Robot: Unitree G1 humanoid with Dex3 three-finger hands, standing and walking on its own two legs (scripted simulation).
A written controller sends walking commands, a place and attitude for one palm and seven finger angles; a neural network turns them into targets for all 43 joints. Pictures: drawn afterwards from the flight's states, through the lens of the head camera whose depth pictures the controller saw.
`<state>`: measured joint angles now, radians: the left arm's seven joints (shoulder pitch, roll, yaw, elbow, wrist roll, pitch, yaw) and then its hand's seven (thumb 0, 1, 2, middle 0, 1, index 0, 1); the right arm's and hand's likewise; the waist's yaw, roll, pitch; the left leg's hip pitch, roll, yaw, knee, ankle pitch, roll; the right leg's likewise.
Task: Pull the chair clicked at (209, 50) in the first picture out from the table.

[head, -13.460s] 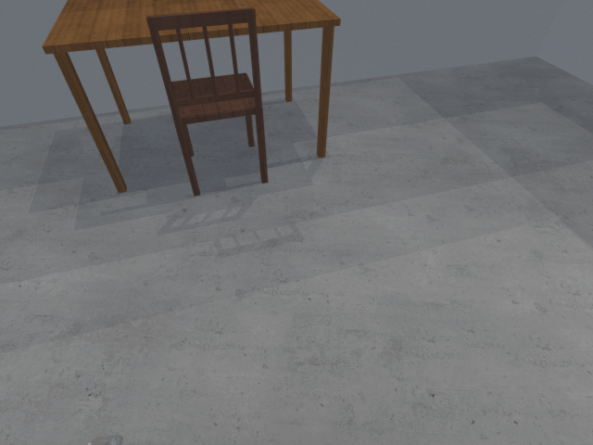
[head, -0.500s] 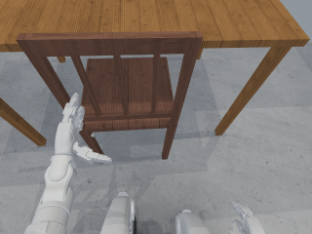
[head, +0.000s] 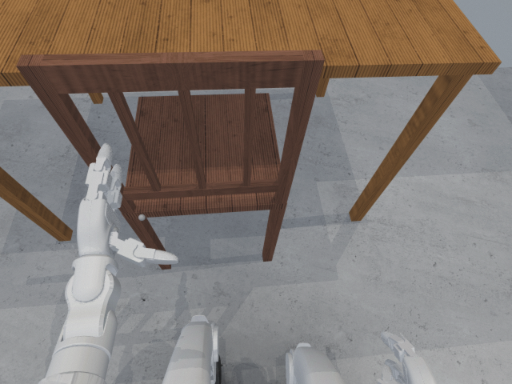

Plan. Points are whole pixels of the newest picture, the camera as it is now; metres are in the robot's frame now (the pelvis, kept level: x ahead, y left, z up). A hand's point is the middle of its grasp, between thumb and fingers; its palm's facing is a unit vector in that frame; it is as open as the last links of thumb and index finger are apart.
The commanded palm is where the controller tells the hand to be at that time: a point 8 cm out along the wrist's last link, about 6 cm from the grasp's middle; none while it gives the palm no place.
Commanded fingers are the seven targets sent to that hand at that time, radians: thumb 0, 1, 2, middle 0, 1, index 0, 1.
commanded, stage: aim the fingers beside a spindle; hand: left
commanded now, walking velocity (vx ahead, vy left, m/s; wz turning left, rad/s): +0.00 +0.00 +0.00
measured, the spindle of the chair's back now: (194, 146) +0.51 +0.13 +0.01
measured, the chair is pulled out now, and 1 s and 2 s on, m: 0.00 0.00 0.00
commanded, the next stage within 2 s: push the fingers through the gap in 0.74 s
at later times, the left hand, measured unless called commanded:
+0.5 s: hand (141, 213) +0.36 +0.19 +0.02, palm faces +0.09 -0.99 -0.05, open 16.9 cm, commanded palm +0.34 +0.23 +0.02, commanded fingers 0.00 -0.50 0.30 -0.06 -0.08 -0.06 -0.08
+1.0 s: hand (154, 219) +0.36 +0.17 +0.01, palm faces +0.08 -1.00 -0.02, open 16.9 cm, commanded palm +0.35 +0.23 +0.02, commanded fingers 0.00 -0.50 0.30 -0.06 -0.08 -0.06 -0.08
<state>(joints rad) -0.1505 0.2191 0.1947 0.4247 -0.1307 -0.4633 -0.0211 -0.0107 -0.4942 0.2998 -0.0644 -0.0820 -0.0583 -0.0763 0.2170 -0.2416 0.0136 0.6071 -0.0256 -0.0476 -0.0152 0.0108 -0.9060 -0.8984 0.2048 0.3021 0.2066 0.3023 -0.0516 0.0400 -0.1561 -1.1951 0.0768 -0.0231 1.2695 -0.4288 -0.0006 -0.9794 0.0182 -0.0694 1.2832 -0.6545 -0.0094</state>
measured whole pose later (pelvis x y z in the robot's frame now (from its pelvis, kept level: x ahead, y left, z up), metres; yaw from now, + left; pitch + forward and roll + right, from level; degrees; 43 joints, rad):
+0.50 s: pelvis +0.00 +0.00 +0.00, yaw +0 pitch +21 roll -4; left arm -0.23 0.26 0.19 0.53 -0.18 -0.41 -0.10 -0.01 -0.49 0.30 -0.06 -0.08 -0.05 -0.08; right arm 0.22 -0.25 0.02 0.62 -0.01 -0.05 -0.02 0.01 -0.91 -0.90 0.20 0.30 0.21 0.30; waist -0.04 0.05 -0.17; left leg -1.21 0.07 -0.03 1.28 -0.43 0.00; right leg -0.99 0.01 -0.08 1.29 -0.66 -0.01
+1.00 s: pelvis +0.00 +0.01 +0.00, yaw +0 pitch +21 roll -4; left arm -0.21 0.20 0.17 0.51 -0.13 -0.43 -0.05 -0.01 -0.50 0.30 -0.06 -0.08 -0.06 -0.08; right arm 0.20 -0.24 0.02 0.61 -0.02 -0.05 -0.02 0.01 -0.91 -0.90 0.21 0.30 0.21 0.30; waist -0.06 0.04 -0.16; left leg -1.22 0.07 -0.03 1.28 -0.43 0.01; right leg -1.00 0.02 -0.07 1.29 -0.66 0.00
